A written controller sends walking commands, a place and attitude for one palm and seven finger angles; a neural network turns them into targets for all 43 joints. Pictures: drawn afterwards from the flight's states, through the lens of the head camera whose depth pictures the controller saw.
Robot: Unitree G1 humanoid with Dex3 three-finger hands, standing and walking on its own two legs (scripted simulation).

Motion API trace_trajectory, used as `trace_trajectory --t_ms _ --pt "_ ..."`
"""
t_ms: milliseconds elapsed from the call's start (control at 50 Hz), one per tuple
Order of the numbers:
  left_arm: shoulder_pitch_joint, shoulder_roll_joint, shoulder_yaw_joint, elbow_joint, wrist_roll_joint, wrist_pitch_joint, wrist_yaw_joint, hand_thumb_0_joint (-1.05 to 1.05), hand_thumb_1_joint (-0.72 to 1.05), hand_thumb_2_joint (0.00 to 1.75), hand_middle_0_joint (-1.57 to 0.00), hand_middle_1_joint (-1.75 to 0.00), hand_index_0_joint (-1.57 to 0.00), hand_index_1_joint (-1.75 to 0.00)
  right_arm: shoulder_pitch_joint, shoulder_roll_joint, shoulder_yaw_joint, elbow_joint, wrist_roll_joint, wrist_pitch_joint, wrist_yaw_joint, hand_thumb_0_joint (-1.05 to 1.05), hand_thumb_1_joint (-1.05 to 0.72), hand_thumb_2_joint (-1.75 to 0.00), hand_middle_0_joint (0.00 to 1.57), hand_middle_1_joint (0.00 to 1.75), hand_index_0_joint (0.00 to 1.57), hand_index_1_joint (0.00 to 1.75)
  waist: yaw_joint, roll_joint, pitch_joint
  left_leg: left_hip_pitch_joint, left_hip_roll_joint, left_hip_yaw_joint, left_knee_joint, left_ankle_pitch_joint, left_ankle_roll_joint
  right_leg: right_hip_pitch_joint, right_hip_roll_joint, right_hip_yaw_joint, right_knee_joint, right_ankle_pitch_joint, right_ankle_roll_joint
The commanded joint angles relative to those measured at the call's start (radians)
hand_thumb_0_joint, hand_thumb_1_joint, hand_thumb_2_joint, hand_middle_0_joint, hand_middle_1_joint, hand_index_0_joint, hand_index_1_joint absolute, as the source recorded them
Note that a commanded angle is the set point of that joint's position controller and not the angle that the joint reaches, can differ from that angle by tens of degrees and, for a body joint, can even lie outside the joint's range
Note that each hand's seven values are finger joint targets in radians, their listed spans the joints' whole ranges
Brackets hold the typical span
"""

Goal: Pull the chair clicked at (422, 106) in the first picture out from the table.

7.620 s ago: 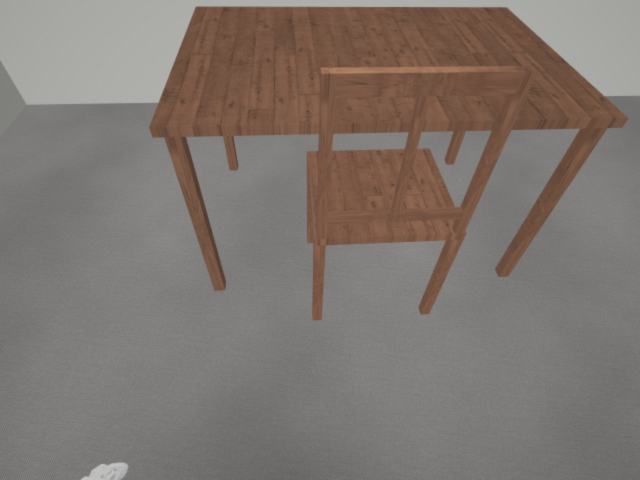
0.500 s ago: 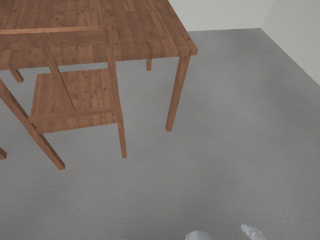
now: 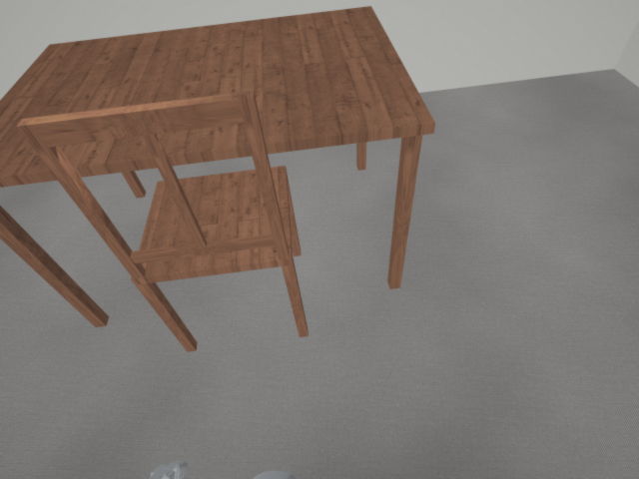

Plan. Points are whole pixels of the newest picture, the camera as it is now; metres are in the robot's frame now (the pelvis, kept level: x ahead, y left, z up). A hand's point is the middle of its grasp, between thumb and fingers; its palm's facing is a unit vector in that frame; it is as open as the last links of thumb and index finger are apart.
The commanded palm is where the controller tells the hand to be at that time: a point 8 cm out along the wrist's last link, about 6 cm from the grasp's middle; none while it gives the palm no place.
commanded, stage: take the last steps up to it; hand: left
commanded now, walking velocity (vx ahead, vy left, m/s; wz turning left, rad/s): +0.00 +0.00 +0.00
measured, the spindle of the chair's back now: (179, 196) +0.68 +0.34 -0.08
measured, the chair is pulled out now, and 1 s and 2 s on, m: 0.00 0.00 0.00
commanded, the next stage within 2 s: come to a stop and stand still in 0.82 s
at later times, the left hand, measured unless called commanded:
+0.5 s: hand out of the picture -0.06 +0.24 -0.18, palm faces +0.17 -0.97 -0.16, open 7.4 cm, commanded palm none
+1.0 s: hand (199, 384) +0.30 +0.23 -0.17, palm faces +0.07 -0.98 -0.20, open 7.4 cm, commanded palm none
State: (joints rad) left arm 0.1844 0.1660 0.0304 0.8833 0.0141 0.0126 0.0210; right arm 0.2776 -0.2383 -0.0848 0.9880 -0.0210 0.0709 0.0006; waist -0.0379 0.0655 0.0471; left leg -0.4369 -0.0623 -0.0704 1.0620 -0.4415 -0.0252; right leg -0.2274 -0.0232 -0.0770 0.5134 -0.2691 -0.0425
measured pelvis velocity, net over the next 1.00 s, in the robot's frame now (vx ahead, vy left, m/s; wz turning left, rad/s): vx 0.21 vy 0.05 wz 0.06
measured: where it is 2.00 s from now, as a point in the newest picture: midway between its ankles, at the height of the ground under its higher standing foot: outside the picture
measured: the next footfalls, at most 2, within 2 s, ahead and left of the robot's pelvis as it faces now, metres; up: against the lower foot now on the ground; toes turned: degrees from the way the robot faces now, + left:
left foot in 0.40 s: +0.04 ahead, +0.16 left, +0.00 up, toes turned +8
right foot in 0.88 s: +0.33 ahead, -0.01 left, +0.00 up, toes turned -1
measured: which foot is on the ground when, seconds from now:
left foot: up 0.00-0.38, down 0.40-0.88, up 0.90-1.00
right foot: down 0.00-0.40, up 0.42-0.86, down 0.88-1.00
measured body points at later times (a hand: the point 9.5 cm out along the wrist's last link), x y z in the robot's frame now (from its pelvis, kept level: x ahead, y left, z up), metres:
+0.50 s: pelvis +0.05 +0.07 +0.00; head +0.04 +0.09 +0.45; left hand -0.07 +0.29 -0.16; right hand +0.13 -0.16 -0.13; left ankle +0.00 +0.15 -0.74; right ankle +0.03 -0.07 -0.69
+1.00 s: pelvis +0.21 +0.05 -0.01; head +0.24 +0.04 +0.43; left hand +0.30 +0.29 -0.15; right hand +0.15 -0.16 -0.18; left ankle +0.09 +0.16 -0.65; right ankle +0.29 -0.01 -0.74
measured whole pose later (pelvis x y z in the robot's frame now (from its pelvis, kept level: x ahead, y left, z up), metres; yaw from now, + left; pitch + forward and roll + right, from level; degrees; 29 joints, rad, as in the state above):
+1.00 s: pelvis +0.21 +0.05 -0.01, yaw +3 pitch -2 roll -1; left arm 0.15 0.15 0.04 1.00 0.01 -0.05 0.01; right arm 0.38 -0.13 -0.03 1.14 -0.01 -0.02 -0.03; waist -0.04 0.04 0.08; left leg -0.31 0.02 0.02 1.20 -0.47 0.02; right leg -0.35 0.04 -0.12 0.57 -0.20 -0.09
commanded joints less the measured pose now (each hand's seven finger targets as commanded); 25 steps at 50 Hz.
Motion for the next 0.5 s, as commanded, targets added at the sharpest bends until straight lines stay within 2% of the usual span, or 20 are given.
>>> trace_trajectory --t_ms 0,60,100,160,200,260,300,320,340,360,380,400,420,440,460,480 --pt "0.001 0.169 0.047 -0.059 0.000 -0.031 0.017 0.00 0.90 0.90 -0.20 -0.30 -0.20 -0.30 0.021 -0.056 -0.011 -0.046 0.000 -0.018 0.007 0.00 -0.90 -0.90 0.20 0.30 0.20 0.30 0.014 -0.215 0.006 -0.066 0.072 0.005 0.121 0.098 -0.020 -0.002 -0.249 0.157 -0.264 0.154 -0.080" --pt "0.110 0.181 0.055 -0.009 0.005 -0.043 0.013 0.00 0.90 0.90 -0.20 -0.30 -0.20 -0.30 -0.024 -0.052 -0.008 -0.049 -0.006 -0.025 0.015 0.00 -0.90 -0.90 0.20 0.30 0.20 0.30 0.064 -0.206 -0.005 -0.101 0.087 0.034 0.021 0.094 -0.023 0.108 -0.266 0.181 -0.300 0.012 -0.081" --pt "0.164 0.182 0.057 0.022 0.009 -0.050 0.009 0.00 0.90 0.90 -0.20 -0.30 -0.20 -0.30 -0.063 -0.045 -0.005 -0.054 -0.010 -0.033 0.019 0.00 -0.90 -0.90 0.20 0.30 0.20 0.30 0.085 -0.207 0.004 -0.123 0.103 0.046 -0.040 0.094 -0.020 0.143 -0.276 0.205 -0.322 -0.067 -0.082" --pt "0.221 0.183 0.058 0.063 0.015 -0.061 0.003 0.00 0.90 0.90 -0.20 -0.30 -0.20 -0.30 -0.111 -0.036 0.001 -0.070 -0.008 -0.048 0.027 0.00 -0.90 -0.90 0.20 0.30 0.20 0.30 0.106 -0.221 0.006 -0.113 0.116 0.075 -0.171 0.056 -0.008 0.174 -0.295 0.232 -0.357 -0.165 -0.102" --pt "0.237 0.183 0.056 0.085 0.019 -0.063 -0.001 0.00 0.90 0.90 -0.20 -0.30 -0.20 -0.30 -0.129 -0.023 0.008 -0.068 -0.007 -0.058 0.029 0.00 -0.90 -0.90 0.20 0.30 0.20 0.30 0.110 -0.219 0.015 -0.072 0.115 0.095 -0.253 0.048 0.002 0.148 -0.297 0.228 -0.372 -0.195 -0.109" --pt "0.240 0.186 0.055 0.114 0.022 -0.061 -0.005 0.00 0.90 0.90 -0.20 -0.30 -0.20 -0.30 -0.105 0.000 0.014 -0.060 -0.001 -0.072 0.029 0.00 -0.90 -0.90 0.20 0.30 0.20 0.30 0.098 -0.230 0.020 0.052 0.094 0.132 -0.378 0.014 0.025 0.074 -0.295 0.209 -0.372 -0.223 -0.116" --pt "0.215 0.181 0.056 0.129 0.017 -0.057 -0.008 0.00 0.90 0.90 -0.20 -0.30 -0.20 -0.30 -0.031 0.012 0.021 -0.033 -0.002 -0.085 0.023 0.00 -0.90 -0.90 0.20 0.30 0.20 0.30 0.058 -0.215 0.006 0.197 0.074 0.162 -0.527 0.086 0.034 0.006 -0.253 0.150 -0.320 -0.233 -0.093" --pt "0.207 0.174 0.053 0.140 0.010 -0.053 -0.010 0.00 0.90 0.90 -0.20 -0.30 -0.20 -0.30 0.020 0.013 0.023 -0.009 -0.001 -0.093 0.017 0.00 -0.90 -0.90 0.20 0.30 0.20 0.30 0.035 -0.190 -0.009 0.325 0.053 0.189 -0.625 0.153 0.034 -0.060 -0.218 0.107 -0.266 -0.254 -0.066" --pt "0.208 0.139 0.044 0.146 0.005 -0.049 -0.014 0.00 0.90 0.90 -0.20 -0.30 -0.20 -0.30 0.074 -0.018 0.021 0.014 0.002 -0.103 0.006 0.00 -0.90 -0.90 0.20 0.30 0.20 0.30 0.011 -0.103 -0.019 0.457 0.077 0.153 -0.687 0.135 0.037 -0.155 -0.179 0.068 -0.169 -0.242 -0.036" --pt "0.199 0.090 0.034 0.134 0.003 -0.046 -0.020 0.00 0.90 0.90 -0.20 -0.30 -0.20 -0.30 0.162 -0.095 0.000 0.033 -0.003 -0.108 -0.005 0.00 -0.90 -0.90 0.20 0.30 0.20 0.30 -0.035 0.122 -0.032 0.557 0.242 -0.092 -0.766 -0.042 0.089 -0.319 -0.089 0.000 0.055 -0.269 0.007" --pt "0.155 0.054 0.024 0.096 0.007 -0.046 -0.023 0.00 0.90 0.90 -0.20 -0.30 -0.20 -0.30 0.241 -0.172 -0.014 0.041 -0.005 -0.106 -0.012 0.00 -0.90 -0.90 0.20 0.30 0.20 0.30 -0.066 0.279 0.010 0.539 0.431 -0.353 -0.918 -0.170 0.173 -0.455 -0.016 -0.083 0.313 -0.299 0.037" --pt "0.094 0.078 0.031 0.072 0.015 -0.048 -0.023 0.00 0.90 0.90 -0.20 -0.30 -0.20 -0.30 0.228 -0.181 -0.011 0.037 -0.006 -0.100 -0.019 0.00 -0.90 -0.90 0.20 0.30 0.20 0.30 -0.064 0.155 0.084 0.454 0.474 -0.380 -0.955 -0.191 0.224 -0.507 -0.059 0.009 0.434 -0.267 0.024" --pt "0.095 0.086 0.035 0.076 0.019 -0.049 -0.030 0.00 0.90 0.90 -0.20 -0.30 -0.20 -0.30 0.165 -0.141 0.003 0.023 -0.007 -0.103 -0.019 0.00 -0.90 -0.90 0.20 0.30 0.20 0.30 -0.034 0.085 0.098 0.398 0.434 -0.332 -0.954 -0.196 0.227 -0.497 -0.083 0.030 0.493 -0.201 0.016" --pt "0.097 0.078 0.035 0.103 0.023 -0.044 -0.033 0.00 0.90 0.90 -0.20 -0.30 -0.20 -0.30 0.126 -0.093 0.017 0.023 -0.005 -0.112 -0.025 0.00 -0.90 -0.90 0.20 0.30 0.20 0.30 -0.015 0.116 0.124 0.354 0.376 -0.262 -0.950 -0.096 0.203 -0.486 -0.090 0.048 0.537 -0.133 0.021" --pt "0.135 0.083 0.035 0.126 0.020 -0.042 -0.039 0.00 0.90 0.90 -0.20 -0.30 -0.20 -0.30 0.087 -0.061 0.029 0.021 0.003 -0.120 -0.028 0.00 -0.90 -0.90 0.20 0.30 0.20 0.30 0.014 0.114 0.132 0.327 0.349 -0.177 -0.949 -0.015 0.187 -0.458 -0.102 0.055 0.562 -0.066 0.024" --pt "0.158 0.076 0.033 0.140 0.018 -0.042 -0.042 0.00 0.90 0.90 -0.20 -0.30 -0.20 -0.30 0.082 -0.041 0.037 0.018 0.004 -0.129 -0.028 0.00 -0.90 -0.90 0.20 0.30 0.20 0.30 0.026 0.089 0.135 0.316 0.318 -0.122 -0.947 0.106 0.177 -0.442 -0.099 0.054 0.573 -0.011 0.033"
